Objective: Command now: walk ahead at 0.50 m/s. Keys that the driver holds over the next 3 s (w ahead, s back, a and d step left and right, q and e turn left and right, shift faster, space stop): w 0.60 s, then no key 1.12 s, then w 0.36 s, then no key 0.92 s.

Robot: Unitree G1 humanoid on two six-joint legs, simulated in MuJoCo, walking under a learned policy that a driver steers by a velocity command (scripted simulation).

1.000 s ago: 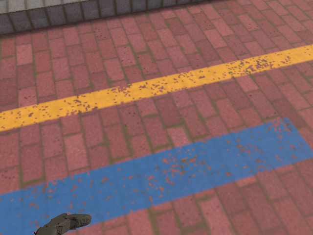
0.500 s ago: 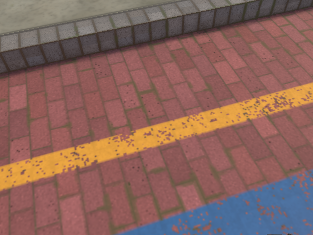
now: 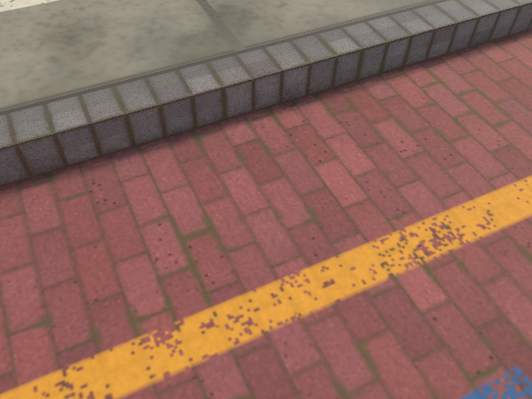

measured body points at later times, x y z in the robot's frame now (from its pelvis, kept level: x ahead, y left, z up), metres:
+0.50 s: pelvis +0.27 -0.04 +0.00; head +0.29 -0.04 +0.45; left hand +0.24 +0.22 -0.13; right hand +0.42 -0.28 -0.12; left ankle +0.42 +0.12 -0.69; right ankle +0.21 -0.11 -0.74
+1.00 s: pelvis +0.46 +0.02 +0.00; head +0.49 +0.04 +0.45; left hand +0.53 +0.26 -0.15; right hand +0.49 -0.22 -0.14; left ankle +0.50 +0.09 -0.74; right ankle +0.51 -0.12 -0.71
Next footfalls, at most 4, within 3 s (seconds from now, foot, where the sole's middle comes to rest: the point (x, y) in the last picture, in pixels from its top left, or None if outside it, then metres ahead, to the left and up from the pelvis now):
0.14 right None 0.25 -0.11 -0.78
0.68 left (223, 382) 0.54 0.09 -0.78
1.10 right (302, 374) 0.55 -0.11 -0.78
2.44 left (239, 284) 0.82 0.04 -0.78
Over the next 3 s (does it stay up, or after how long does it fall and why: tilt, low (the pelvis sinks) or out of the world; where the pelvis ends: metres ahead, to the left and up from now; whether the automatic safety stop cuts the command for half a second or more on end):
stays up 0.75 -0.05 0.00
